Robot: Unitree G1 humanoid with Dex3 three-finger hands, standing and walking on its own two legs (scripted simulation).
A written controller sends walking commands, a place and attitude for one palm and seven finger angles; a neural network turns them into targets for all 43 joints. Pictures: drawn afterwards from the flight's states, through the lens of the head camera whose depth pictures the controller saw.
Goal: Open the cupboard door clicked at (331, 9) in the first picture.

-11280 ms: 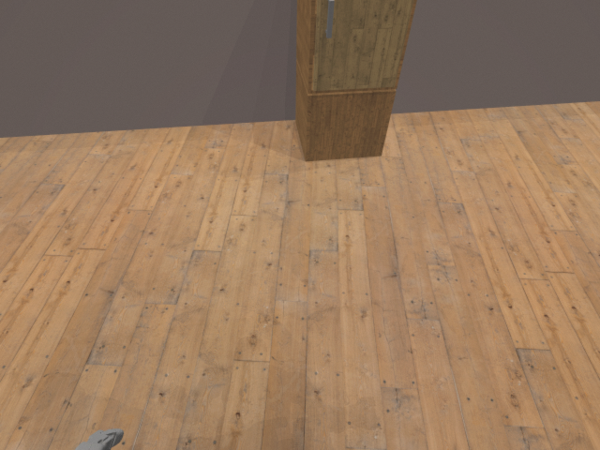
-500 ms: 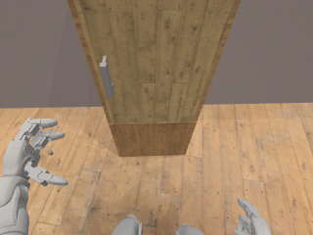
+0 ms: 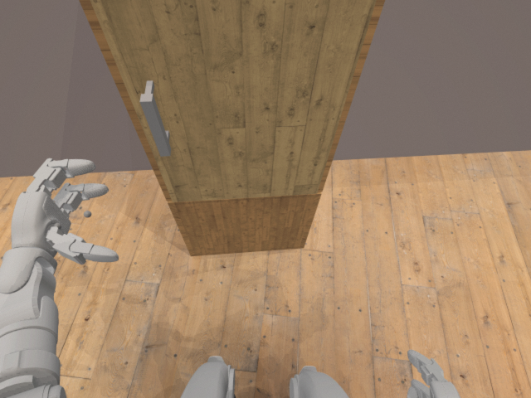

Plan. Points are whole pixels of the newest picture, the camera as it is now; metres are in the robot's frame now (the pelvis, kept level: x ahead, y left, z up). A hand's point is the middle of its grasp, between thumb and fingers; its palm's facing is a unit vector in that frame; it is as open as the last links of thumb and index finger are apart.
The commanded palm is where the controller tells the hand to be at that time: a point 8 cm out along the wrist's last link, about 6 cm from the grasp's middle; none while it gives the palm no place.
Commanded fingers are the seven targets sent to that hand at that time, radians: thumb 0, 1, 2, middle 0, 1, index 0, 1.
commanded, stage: move the hooked fingers beside the handle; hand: left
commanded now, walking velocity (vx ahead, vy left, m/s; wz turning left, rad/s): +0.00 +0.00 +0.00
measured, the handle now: (158, 120) +0.56 +0.21 +0.04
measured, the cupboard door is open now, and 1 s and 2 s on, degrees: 0 0 0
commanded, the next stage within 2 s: slide the fingers in behind the handle in 1.96 s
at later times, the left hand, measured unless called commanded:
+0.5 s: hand (100, 182) +0.42 +0.27 +0.05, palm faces +0.13 -0.99 -0.02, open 14.0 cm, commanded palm +0.40 +0.32 +0.05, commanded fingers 0.00 -0.50 0.30 -0.30 -1.20 -0.30 -1.20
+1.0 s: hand (117, 148) +0.49 +0.26 +0.04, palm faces +0.12 -0.99 -0.03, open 14.0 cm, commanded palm +0.47 +0.30 +0.04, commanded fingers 0.00 -0.50 0.30 -0.30 -1.20 -0.30 -1.20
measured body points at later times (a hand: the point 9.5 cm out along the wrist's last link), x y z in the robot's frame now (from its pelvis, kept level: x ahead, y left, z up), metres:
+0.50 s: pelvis +0.00 +0.01 -0.01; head +0.10 +0.03 +0.43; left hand +0.41 +0.32 +0.05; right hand +0.08 -0.26 -0.11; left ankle +0.03 +0.11 -0.66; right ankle +0.00 -0.09 -0.66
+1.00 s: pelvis +0.00 +0.02 -0.02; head +0.13 +0.04 +0.41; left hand +0.48 +0.32 +0.05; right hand +0.01 -0.25 -0.12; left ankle +0.03 +0.11 -0.66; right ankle +0.00 -0.09 -0.66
